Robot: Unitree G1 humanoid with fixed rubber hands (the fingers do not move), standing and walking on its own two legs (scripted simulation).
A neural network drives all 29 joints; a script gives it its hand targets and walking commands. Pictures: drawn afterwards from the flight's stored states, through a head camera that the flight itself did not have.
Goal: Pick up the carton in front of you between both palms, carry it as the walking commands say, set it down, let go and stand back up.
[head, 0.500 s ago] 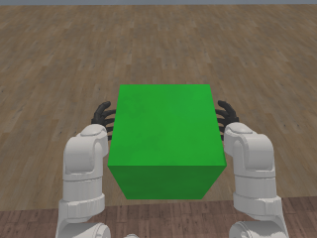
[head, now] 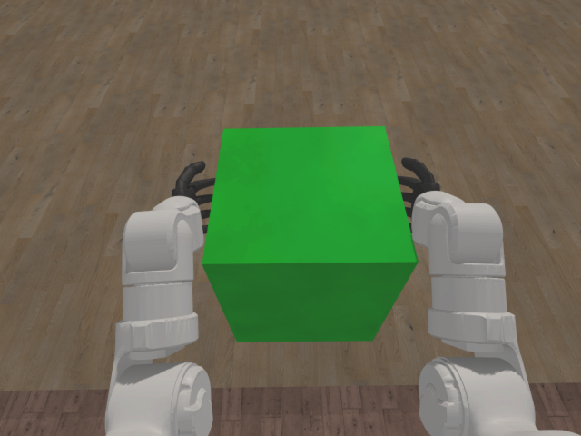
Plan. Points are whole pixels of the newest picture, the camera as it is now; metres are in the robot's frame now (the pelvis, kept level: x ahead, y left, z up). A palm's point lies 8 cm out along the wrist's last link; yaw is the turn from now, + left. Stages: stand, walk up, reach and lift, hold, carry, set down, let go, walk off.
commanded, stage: carry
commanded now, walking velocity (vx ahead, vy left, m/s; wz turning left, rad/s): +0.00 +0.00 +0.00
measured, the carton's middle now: (304, 243) +0.37 +0.00 +0.04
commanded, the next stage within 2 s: none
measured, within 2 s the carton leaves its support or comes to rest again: neither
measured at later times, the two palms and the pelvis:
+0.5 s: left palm (188, 226) +0.34 +0.14 +0.14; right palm (449, 226) +0.33 -0.16 +0.13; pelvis -0.02 -0.01 +0.00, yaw +0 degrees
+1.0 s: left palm (184, 237) +0.32 +0.14 +0.14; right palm (451, 236) +0.32 -0.16 +0.14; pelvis -0.03 -0.01 +0.00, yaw -1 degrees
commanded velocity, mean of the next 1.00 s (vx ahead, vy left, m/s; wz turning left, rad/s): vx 0.00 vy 0.00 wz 0.00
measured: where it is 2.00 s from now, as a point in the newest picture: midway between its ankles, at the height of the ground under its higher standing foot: outside the picture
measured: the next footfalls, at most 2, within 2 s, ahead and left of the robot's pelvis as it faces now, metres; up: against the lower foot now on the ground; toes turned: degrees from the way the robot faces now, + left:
none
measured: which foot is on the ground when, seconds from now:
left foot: down 0.00-1.00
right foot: down 0.00-1.00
